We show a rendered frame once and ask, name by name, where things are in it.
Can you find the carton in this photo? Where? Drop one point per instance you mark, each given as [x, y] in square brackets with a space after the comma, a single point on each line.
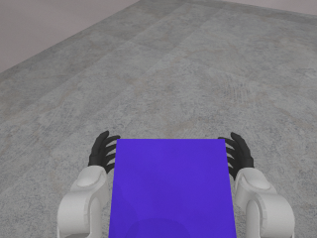
[171, 188]

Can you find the robot right hand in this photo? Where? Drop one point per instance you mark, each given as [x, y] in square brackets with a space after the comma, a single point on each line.
[241, 154]

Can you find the robot left hand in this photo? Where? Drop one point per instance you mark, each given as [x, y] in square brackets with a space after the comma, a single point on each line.
[99, 151]

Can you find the right robot forearm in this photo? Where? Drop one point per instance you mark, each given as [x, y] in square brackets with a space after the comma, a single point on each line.
[268, 214]

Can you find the left robot forearm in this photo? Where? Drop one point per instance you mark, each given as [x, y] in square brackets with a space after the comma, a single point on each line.
[79, 214]

